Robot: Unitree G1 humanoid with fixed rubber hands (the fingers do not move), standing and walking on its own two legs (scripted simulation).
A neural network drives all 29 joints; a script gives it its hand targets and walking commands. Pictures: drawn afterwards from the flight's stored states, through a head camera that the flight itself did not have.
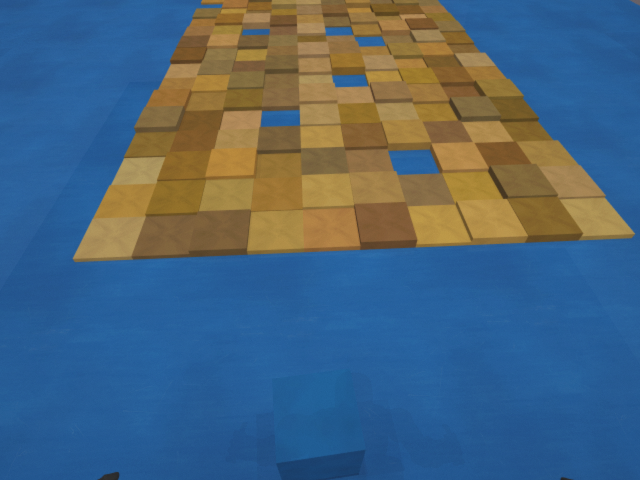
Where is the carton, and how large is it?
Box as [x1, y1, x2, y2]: [272, 368, 365, 479]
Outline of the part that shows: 349,368 272,379 276,464 282,479 328,479 358,474 365,448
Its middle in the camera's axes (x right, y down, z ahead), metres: -0.01 +0.52 +1.06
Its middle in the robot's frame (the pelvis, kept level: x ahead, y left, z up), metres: +0.39 +0.04 -0.66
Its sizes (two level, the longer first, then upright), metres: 0.210 0.200 0.250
